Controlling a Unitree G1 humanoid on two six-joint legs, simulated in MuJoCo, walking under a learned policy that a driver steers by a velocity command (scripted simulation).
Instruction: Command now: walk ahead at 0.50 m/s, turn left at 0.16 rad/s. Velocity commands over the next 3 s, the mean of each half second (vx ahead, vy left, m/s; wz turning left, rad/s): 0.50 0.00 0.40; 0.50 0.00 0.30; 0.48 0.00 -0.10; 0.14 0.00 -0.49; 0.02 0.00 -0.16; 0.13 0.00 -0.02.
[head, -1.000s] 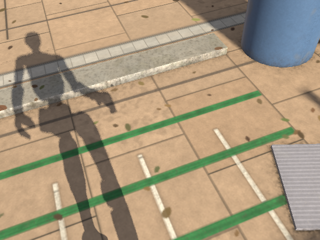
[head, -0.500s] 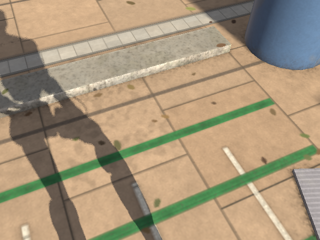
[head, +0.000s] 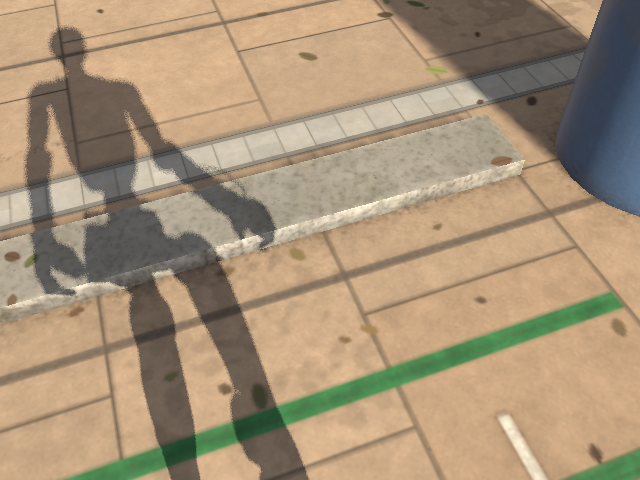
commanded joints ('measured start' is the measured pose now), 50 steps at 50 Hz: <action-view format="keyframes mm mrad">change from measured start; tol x32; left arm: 1 -50 161 35 -53 -2 -20 11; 33 -434 118 7 -214 -1 -46 -10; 40 75 234 58 -88 -10 -41 -9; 50 -82 175 22 -71 -6 -29 -1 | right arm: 1 -35 -22 3 -52 4 -7 8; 40 387 -59 -4 -83 21 -10 -11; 50 58 -33 -3 -161 -8 -16 -1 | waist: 1 -13 -96 1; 14 -100 272 -341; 34 -127 57 13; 39 23 -245 -376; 50 -30 -112 -1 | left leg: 1 37 -6 19 -134 172 -5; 12 440 -161 132 -330 16 134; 15 1046 199 -692 -547 -245 364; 23 502 35 -260 -647 250 288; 37 629 -8 -271 -338 443 157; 41 -99 -151 -141 434 -396 38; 50 10 -8 6 17 -25 -8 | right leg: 1 -25 -254 103 -131 184 -131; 12 132 -278 -88 353 689 -7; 14 -533 -15 -19 982 -389 94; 15 -640 -68 127 1067 -401 71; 35 -369 -87 86 208 149 65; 39 527 -408 561 204 54 -234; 41 390 -439 690 45 -269 -205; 50 -14 -272 222 -114 216 -160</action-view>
